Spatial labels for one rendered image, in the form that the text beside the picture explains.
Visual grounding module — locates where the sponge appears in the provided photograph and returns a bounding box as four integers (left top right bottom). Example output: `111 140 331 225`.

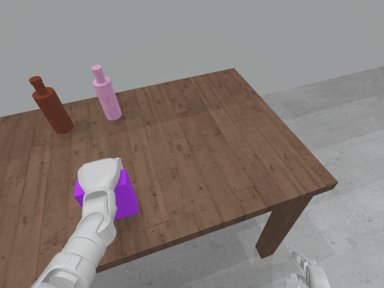
74 169 139 220

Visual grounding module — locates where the robot left forearm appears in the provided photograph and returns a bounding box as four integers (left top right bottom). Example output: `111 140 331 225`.
31 187 116 288

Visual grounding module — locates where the table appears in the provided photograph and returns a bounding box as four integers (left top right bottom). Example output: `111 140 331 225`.
0 68 338 288

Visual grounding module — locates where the right robot hand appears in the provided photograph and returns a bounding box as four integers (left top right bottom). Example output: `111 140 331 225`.
286 251 331 288

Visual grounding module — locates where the left robot hand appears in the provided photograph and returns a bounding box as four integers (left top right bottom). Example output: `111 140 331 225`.
77 157 123 210

